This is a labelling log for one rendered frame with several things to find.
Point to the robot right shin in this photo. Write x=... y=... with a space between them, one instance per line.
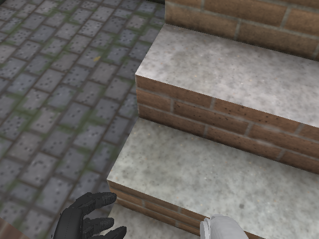
x=216 y=214

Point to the right robot thigh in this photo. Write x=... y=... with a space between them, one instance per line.
x=220 y=227

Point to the left robot hand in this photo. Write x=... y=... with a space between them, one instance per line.
x=72 y=225

